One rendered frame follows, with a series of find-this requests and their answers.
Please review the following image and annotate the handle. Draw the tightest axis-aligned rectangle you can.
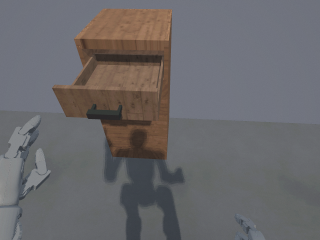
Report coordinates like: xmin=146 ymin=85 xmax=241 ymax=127
xmin=86 ymin=104 xmax=123 ymax=120

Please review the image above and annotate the cabinet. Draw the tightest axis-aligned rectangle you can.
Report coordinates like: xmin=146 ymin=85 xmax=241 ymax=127
xmin=74 ymin=8 xmax=172 ymax=160

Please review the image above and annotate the robot right hand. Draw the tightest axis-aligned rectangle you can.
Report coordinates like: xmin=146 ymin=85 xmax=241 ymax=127
xmin=234 ymin=213 xmax=265 ymax=240

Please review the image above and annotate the robot left hand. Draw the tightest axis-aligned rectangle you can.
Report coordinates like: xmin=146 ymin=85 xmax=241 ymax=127
xmin=0 ymin=115 xmax=51 ymax=206

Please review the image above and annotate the left robot forearm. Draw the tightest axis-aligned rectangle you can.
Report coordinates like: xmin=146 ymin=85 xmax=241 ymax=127
xmin=0 ymin=205 xmax=23 ymax=240

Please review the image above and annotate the drawer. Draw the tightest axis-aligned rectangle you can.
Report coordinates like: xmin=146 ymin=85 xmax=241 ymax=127
xmin=52 ymin=53 xmax=164 ymax=121

